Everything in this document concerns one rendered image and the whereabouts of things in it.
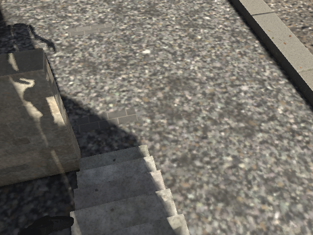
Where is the robot left hand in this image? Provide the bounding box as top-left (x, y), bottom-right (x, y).
top-left (18, 215), bottom-right (74, 235)

